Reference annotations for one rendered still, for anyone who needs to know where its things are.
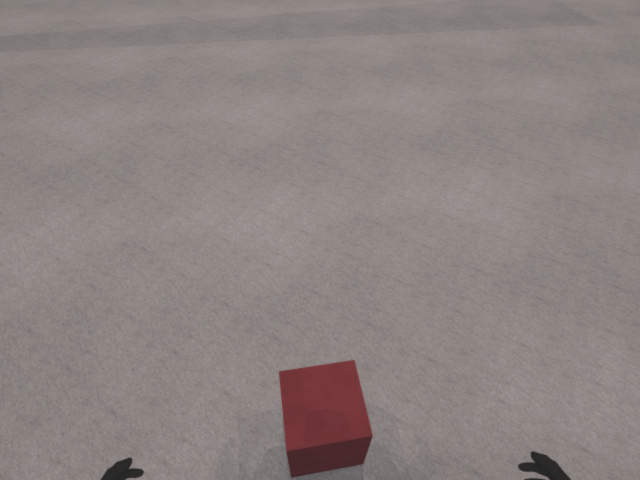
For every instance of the carton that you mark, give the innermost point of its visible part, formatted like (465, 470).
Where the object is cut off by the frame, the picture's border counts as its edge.
(325, 418)

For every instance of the robot right hand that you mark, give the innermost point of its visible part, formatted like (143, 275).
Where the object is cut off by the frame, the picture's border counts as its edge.
(544, 466)

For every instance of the robot left hand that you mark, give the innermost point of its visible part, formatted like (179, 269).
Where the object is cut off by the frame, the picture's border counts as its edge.
(120, 471)

